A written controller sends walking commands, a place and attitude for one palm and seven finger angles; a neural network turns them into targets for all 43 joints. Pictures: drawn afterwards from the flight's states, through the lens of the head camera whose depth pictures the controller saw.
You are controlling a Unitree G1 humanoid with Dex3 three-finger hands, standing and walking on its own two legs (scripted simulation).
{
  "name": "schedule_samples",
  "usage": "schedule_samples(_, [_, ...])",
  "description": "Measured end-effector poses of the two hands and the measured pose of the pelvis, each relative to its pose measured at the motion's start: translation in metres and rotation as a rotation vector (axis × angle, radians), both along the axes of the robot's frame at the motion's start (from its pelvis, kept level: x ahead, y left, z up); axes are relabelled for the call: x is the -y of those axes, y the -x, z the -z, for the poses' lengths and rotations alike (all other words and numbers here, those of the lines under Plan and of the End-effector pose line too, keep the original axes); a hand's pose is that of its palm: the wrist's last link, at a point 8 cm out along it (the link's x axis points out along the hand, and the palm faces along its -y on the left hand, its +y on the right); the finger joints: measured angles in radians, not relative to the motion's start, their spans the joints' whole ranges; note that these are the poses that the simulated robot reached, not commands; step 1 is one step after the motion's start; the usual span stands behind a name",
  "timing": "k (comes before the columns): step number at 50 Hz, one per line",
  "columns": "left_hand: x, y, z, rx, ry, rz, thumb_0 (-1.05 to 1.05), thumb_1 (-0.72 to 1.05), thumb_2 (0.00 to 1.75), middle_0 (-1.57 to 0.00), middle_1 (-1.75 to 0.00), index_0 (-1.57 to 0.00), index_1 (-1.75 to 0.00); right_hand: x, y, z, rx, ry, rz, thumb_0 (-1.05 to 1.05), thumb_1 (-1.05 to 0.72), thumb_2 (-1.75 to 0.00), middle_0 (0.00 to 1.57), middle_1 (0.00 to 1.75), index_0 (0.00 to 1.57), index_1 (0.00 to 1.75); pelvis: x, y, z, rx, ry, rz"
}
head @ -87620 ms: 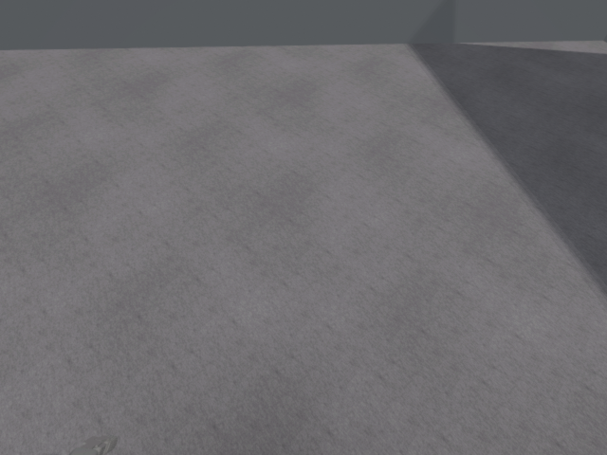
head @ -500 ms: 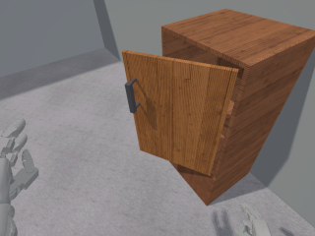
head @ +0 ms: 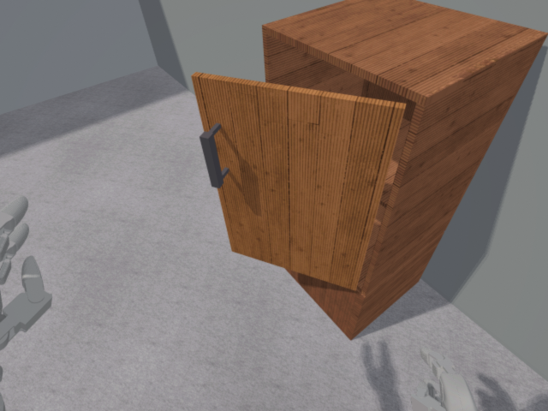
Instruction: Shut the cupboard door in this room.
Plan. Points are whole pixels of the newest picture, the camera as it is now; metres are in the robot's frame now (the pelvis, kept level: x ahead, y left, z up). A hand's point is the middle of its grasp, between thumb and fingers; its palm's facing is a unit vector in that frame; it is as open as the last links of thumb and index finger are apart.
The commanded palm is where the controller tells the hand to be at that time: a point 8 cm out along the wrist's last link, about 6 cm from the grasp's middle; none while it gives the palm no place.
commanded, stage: step back with the hand held close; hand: left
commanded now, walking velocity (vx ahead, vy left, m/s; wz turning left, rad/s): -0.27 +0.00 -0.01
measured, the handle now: (216, 156) +0.62 +0.19 +0.02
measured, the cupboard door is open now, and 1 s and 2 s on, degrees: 31 31 31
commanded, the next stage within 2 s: stop stepping back and stand still in 0.84 s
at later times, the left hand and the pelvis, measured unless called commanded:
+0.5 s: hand out of the picture +0.11 +0.30 +0.16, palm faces +0.46 -0.75 -0.47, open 7.4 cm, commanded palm +0.05 +0.32 +0.18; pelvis -0.08 +0.02 -0.01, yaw +2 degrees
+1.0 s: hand out of the picture -0.03 +0.30 +0.18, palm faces +0.53 -0.71 -0.47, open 7.4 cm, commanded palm -0.07 +0.34 +0.18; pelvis -0.19 +0.03 -0.02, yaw +3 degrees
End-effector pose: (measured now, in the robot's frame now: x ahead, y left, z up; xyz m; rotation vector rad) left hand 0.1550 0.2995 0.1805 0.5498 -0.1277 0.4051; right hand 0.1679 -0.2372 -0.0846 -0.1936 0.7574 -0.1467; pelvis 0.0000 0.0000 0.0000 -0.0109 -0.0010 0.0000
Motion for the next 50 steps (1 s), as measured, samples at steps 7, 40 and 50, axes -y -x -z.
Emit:
schedule_samples(7, [-0.013, 0.005, -0.004, -0.010, -0.037, 0.037, 0.01, 0.89, 0.90, -0.22, -0.31, -0.21, -0.30, -0.006, 0.020, -0.003, -0.020, 0.013, 0.043, 0.01, -0.91, -0.90, 0.20, 0.30, 0.20, 0.29, -0.012, 0.015, 0.001, -0.011, 0.001, 0.017])
schedule_samples(40, [-0.031, 0.139, -0.003, 0.220, -0.061, 0.043, 0.01, 0.89, 0.90, -0.22, -0.31, -0.21, -0.30, -0.025, 0.151, -0.004, 0.021, 0.086, -0.026, 0.01, -0.90, -0.90, 0.20, 0.30, 0.20, 0.30, -0.019, 0.140, 0.014, 0.032, 0.065, -0.057])
schedule_samples(50, [-0.038, 0.230, -0.015, 0.258, -0.147, 0.006, 0.01, 0.88, 0.90, -0.22, -0.31, -0.21, -0.30, -0.034, 0.190, 0.006, -0.009, 0.088, -0.089, 0.01, -0.91, -0.90, 0.20, 0.30, 0.20, 0.30, -0.028, 0.192, 0.024, 0.057, 0.013, -0.061])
